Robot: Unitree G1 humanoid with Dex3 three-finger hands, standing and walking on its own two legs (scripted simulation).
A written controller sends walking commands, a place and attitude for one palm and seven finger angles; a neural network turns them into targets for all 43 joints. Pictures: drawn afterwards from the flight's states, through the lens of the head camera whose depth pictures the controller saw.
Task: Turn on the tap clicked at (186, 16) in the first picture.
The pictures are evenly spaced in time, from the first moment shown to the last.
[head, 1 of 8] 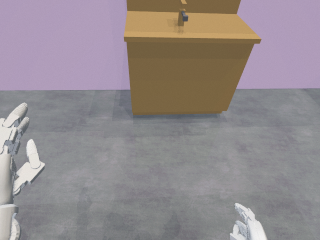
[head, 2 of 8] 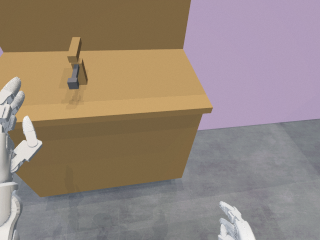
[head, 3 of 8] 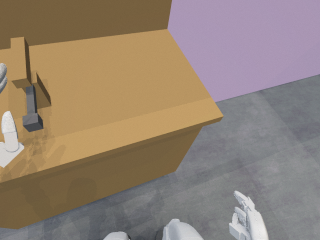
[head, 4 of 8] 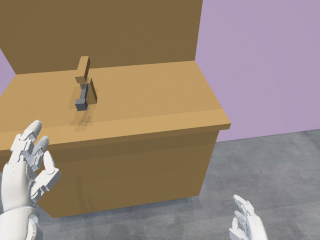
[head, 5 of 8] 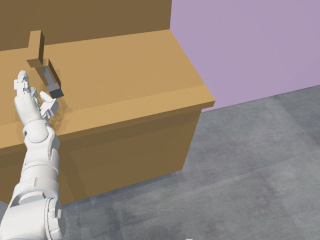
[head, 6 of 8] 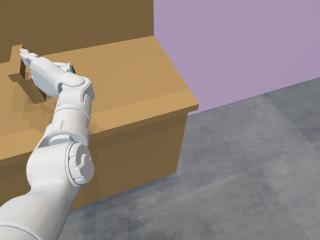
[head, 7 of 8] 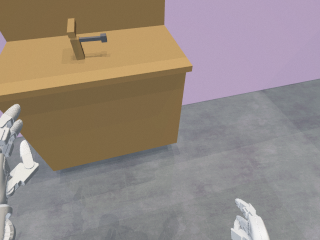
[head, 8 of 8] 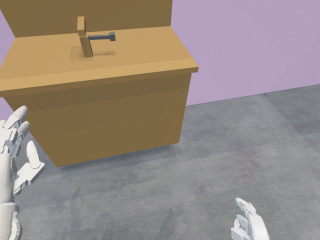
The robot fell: no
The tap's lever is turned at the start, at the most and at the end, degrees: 0 86 86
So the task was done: yes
